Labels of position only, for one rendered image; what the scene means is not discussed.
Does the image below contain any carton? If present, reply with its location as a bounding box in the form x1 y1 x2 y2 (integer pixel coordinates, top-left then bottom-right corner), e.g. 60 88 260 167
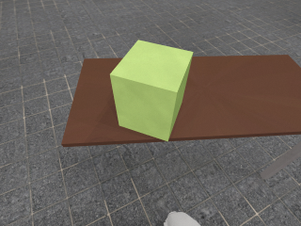
110 40 194 141

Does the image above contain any robot right thigh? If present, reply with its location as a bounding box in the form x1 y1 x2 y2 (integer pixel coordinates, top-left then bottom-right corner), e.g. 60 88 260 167
164 212 200 226

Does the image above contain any table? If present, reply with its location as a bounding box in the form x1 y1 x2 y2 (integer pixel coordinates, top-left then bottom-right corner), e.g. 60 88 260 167
61 55 301 180

